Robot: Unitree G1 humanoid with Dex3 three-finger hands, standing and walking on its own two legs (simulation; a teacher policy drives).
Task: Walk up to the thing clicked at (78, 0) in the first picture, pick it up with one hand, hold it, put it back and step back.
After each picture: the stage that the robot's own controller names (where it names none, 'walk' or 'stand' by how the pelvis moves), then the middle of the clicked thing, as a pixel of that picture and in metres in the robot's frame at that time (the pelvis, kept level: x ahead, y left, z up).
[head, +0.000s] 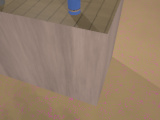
stand; out of the picture +0.84 +0.07 +0.14
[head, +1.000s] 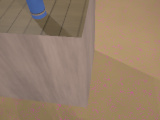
walk; out of the picture +0.72 +0.19 +0.16
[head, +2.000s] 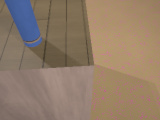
stand; (22, 13) +0.51 +0.22 +0.17
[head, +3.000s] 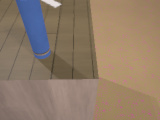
stand; (35, 28) +0.51 +0.20 +0.14
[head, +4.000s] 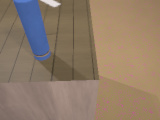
stand; (35, 30) +0.50 +0.20 +0.13
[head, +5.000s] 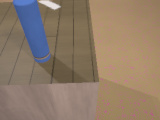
stand; (35, 33) +0.50 +0.20 +0.13
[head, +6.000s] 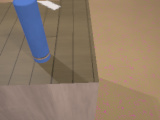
stand; (34, 33) +0.50 +0.20 +0.13
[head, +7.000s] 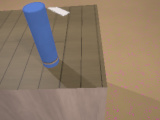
rise first; (43, 38) +0.48 +0.19 +0.14
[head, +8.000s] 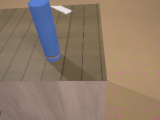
go down; (47, 33) +0.52 +0.17 +0.14
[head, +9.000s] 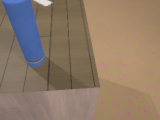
go down; (27, 34) +0.47 +0.18 +0.15
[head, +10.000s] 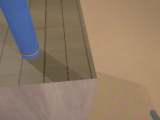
close in; (21, 25) +0.49 +0.18 +0.15
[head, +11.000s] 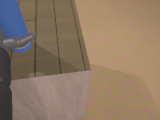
close; (9, 16) +0.49 +0.20 +0.18
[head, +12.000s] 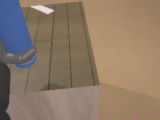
lift; (13, 30) +0.38 +0.19 +0.26
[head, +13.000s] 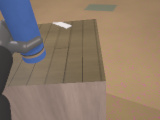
lift; (19, 17) +0.33 +0.17 +0.35
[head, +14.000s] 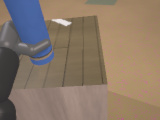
hold; (28, 18) +0.33 +0.14 +0.34
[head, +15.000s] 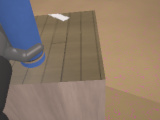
hold; (18, 22) +0.31 +0.16 +0.33
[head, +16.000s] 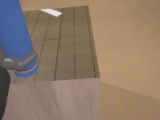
crouch; (13, 34) +0.33 +0.19 +0.28
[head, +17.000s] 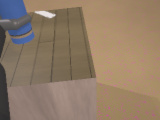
crouch; out of the picture +0.44 +0.20 +0.33
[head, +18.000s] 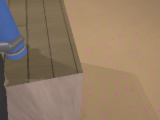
lower; (1, 21) +0.50 +0.20 +0.16
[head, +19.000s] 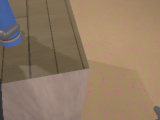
lower; out of the picture +0.52 +0.20 +0.19
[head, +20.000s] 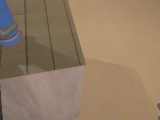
lower; out of the picture +0.52 +0.21 +0.19
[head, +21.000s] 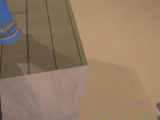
lower; out of the picture +0.52 +0.21 +0.19
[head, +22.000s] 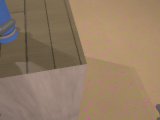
loosen; out of the picture +0.53 +0.21 +0.19
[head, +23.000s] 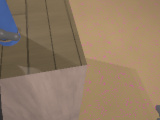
withdraw; out of the picture +0.51 +0.21 +0.19
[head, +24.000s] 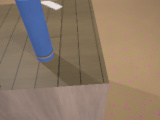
sink last; (37, 30) +0.49 +0.19 +0.16
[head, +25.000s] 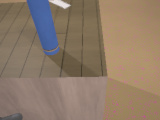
stand; (44, 25) +0.53 +0.20 +0.15
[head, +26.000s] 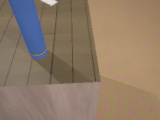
stand; (30, 27) +0.49 +0.21 +0.15
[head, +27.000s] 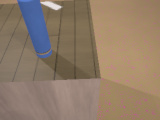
stand; (37, 29) +0.53 +0.20 +0.13
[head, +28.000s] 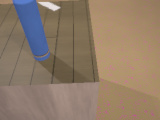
stand; (34, 31) +0.51 +0.21 +0.13
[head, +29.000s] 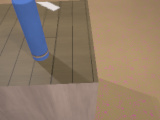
stand; (33, 31) +0.51 +0.21 +0.13
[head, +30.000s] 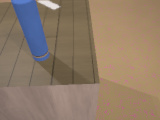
stand; (33, 31) +0.50 +0.21 +0.13
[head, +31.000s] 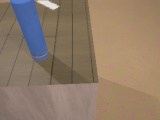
stand; (32, 31) +0.50 +0.21 +0.13
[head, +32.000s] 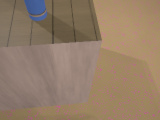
walk; out of the picture +0.61 +0.20 +0.15
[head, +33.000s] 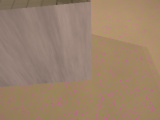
walk; out of the picture +0.92 +0.27 +0.16
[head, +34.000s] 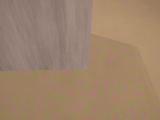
stand; out of the picture +1.18 +0.18 +0.15
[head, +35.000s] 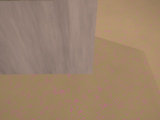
stand; out of the picture +1.13 +0.17 +0.13
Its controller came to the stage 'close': yes
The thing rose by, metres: 0.20
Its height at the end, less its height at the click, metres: +0.00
